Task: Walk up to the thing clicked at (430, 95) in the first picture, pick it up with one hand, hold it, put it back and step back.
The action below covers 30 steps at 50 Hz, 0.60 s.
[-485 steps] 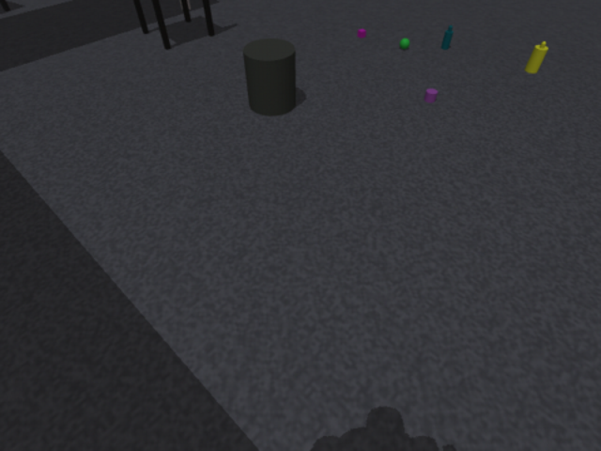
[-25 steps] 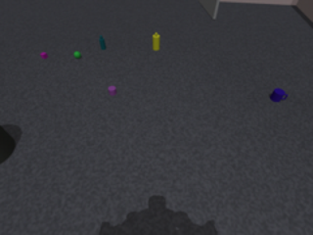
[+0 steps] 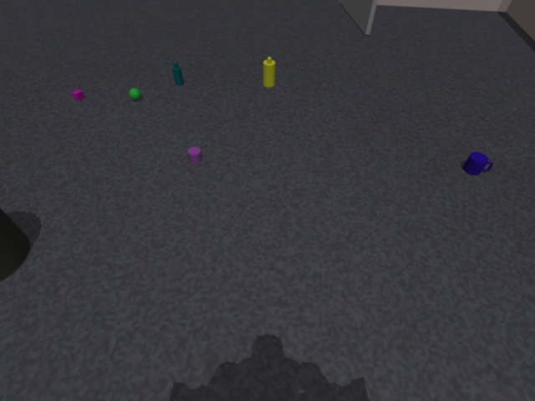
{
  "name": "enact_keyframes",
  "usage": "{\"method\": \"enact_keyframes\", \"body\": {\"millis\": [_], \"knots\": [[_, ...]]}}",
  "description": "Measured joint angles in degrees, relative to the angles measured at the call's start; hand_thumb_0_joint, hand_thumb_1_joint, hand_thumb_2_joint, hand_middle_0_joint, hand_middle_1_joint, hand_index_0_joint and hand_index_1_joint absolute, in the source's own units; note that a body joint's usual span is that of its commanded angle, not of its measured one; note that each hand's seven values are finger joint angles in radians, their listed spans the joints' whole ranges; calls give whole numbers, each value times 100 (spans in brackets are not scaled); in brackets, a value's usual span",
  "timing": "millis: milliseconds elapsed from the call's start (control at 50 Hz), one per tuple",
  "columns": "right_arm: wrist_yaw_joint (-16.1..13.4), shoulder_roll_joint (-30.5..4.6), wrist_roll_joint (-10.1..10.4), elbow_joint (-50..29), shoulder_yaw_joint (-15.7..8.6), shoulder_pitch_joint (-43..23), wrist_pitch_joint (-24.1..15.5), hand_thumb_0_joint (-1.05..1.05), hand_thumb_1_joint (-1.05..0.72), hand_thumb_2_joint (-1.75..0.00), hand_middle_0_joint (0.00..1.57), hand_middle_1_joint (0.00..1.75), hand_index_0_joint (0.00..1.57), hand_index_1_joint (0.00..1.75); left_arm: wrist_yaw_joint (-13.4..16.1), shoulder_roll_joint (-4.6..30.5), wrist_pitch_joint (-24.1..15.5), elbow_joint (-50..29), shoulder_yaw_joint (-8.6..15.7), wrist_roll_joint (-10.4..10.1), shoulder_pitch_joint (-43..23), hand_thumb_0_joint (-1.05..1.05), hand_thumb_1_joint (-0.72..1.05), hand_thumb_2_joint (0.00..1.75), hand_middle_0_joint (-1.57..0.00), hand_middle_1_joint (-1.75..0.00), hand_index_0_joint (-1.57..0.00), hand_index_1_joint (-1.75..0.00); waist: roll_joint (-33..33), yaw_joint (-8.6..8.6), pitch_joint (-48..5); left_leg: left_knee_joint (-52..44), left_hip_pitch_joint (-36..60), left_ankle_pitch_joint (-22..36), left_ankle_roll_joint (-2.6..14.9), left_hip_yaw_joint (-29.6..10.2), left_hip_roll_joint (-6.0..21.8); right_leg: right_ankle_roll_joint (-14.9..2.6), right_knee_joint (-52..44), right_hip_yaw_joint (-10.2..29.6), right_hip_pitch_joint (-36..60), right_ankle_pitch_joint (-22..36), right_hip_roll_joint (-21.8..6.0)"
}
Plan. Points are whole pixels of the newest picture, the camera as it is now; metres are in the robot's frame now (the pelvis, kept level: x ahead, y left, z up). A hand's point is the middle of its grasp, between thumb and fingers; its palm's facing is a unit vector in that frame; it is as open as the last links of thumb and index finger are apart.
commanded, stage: stand
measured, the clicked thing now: (195, 155) +1.47 +0.40 -0.75
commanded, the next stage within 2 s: none
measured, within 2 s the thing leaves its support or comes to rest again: neither
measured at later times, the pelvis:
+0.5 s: pelvis +0.00 +0.00 +0.00, yaw +1 degrees
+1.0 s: pelvis +0.01 +0.00 +0.00, yaw +1 degrees
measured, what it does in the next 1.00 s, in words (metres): stands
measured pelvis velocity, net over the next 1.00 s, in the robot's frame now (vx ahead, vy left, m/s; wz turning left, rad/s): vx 0.01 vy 0.00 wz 0.01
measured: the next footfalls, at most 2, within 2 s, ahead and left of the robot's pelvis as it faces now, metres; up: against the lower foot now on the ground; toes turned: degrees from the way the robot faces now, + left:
none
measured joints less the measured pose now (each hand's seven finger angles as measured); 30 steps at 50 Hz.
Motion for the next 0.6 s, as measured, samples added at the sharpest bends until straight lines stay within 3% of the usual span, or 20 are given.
{"method": "enact_keyframes", "body": {"millis": [600], "knots": [[10,-24,17,-7,3,60,1,0,-91,-90,20,30,20,30,10,12,-3,-86,-32,5,186,1,90,90,-20,-30,-21,-30,11,1,-14,61,-32,-79,21,-39,-48,20,7,-46,16,-70,-45]]}}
